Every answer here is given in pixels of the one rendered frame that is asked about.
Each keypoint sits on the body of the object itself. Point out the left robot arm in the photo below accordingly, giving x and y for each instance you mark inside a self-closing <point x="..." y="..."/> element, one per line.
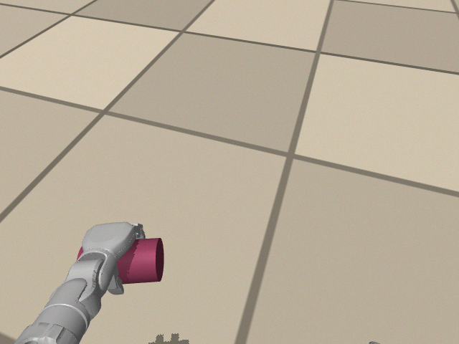
<point x="71" y="307"/>

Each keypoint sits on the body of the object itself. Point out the left robot hand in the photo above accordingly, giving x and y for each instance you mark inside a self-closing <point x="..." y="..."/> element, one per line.
<point x="117" y="238"/>

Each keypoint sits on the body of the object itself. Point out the can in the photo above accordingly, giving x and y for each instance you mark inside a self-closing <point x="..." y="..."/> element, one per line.
<point x="143" y="262"/>

